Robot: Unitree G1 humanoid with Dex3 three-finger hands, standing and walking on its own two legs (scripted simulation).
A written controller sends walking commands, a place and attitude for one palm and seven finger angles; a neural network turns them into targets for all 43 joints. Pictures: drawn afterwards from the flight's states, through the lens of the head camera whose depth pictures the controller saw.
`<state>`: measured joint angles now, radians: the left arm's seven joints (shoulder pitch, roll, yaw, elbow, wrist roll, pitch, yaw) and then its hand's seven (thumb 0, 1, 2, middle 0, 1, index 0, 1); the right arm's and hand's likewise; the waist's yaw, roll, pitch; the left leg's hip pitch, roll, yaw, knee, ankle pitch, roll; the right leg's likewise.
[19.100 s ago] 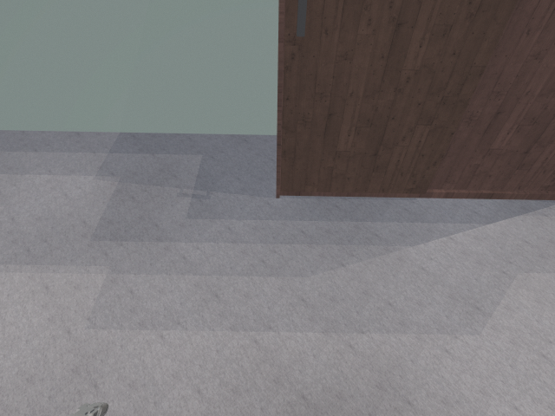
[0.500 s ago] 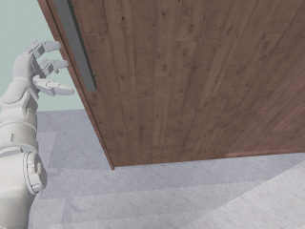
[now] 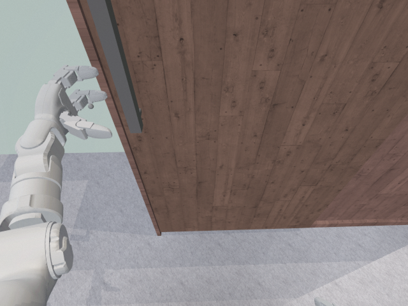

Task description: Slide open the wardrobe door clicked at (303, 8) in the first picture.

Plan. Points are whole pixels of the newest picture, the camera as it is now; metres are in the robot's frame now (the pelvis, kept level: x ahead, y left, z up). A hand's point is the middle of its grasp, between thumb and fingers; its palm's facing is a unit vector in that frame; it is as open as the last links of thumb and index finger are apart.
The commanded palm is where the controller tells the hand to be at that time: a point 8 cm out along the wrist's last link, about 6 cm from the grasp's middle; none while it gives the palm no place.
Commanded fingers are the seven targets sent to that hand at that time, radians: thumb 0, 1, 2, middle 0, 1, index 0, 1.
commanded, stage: move the hooked fingers beside the handle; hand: left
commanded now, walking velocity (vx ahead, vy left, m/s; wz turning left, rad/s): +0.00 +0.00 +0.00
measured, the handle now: (122, 66) +0.51 +0.17 +0.21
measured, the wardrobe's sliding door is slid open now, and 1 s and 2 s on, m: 0.00 0.00 0.00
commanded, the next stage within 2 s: feel for the door with the fingertips in 0.08 s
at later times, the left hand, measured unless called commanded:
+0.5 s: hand (108, 109) +0.43 +0.19 +0.17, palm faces +0.02 -1.00 -0.01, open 14.0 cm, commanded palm +0.41 +0.24 +0.16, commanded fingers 0.00 -0.50 0.30 -0.30 -1.20 -0.30 -1.20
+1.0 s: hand (110, 98) +0.46 +0.19 +0.17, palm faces +0.03 -1.00 -0.01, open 14.0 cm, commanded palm +0.43 +0.24 +0.16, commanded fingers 0.00 -0.50 0.30 -0.30 -1.20 -0.30 -1.20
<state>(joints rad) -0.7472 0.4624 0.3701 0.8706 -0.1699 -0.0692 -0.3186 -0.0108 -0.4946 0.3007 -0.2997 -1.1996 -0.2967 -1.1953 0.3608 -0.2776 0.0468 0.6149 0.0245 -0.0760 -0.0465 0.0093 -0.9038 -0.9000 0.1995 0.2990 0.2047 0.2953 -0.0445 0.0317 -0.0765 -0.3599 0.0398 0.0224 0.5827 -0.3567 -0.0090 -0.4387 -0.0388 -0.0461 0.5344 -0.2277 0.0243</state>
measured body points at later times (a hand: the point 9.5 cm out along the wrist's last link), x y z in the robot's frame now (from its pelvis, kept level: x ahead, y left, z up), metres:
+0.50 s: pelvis -0.02 +0.00 +0.00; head +0.01 -0.01 +0.45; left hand +0.42 +0.24 +0.17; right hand +0.07 -0.26 -0.11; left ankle -0.04 +0.12 -0.73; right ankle +0.02 -0.14 -0.73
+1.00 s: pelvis -0.02 +0.00 +0.00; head +0.03 -0.01 +0.45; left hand +0.45 +0.24 +0.17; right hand +0.01 -0.27 -0.12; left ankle -0.04 +0.12 -0.73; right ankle +0.02 -0.14 -0.73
